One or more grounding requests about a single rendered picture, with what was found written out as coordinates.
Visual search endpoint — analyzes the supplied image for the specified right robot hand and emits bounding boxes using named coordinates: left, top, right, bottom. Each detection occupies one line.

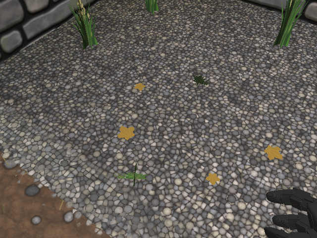
left=264, top=187, right=317, bottom=238

